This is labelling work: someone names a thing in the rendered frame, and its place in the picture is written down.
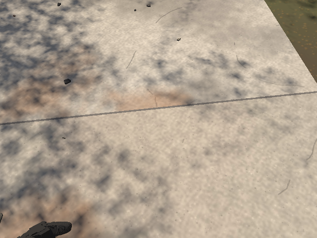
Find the left robot hand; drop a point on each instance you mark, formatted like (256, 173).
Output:
(47, 230)

